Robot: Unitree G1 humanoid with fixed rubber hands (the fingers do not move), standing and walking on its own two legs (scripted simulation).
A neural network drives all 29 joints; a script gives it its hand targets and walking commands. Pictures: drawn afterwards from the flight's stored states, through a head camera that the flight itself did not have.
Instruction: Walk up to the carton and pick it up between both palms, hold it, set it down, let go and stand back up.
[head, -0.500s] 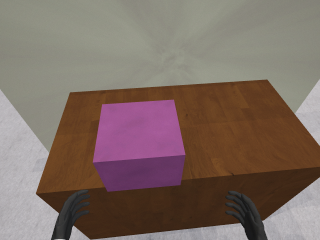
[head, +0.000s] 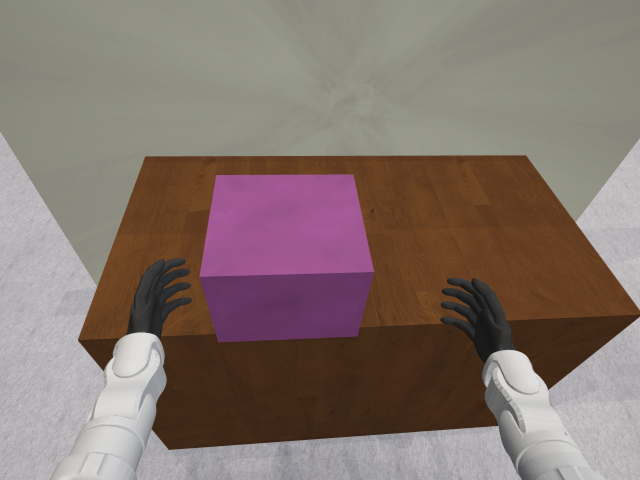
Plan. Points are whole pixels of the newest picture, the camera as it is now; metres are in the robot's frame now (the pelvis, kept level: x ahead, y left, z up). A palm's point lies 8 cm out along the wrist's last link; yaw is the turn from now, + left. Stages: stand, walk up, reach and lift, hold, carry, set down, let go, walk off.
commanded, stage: reach and lift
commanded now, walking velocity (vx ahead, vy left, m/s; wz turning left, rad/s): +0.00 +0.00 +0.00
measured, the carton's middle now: (287, 256) +0.46 +0.10 -0.04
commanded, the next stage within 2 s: none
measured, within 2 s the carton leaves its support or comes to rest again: neither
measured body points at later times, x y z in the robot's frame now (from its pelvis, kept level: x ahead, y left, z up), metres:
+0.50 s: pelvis +0.04 +0.01 +0.01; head +0.06 +0.01 +0.46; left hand +0.37 +0.27 +0.06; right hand +0.42 -0.18 +0.06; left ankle +0.06 +0.13 -0.74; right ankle +0.01 -0.10 -0.74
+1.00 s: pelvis +0.04 +0.00 +0.01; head +0.08 +0.00 +0.45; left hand +0.43 +0.28 +0.10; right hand +0.48 -0.16 +0.09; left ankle +0.06 +0.13 -0.74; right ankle +0.01 -0.10 -0.74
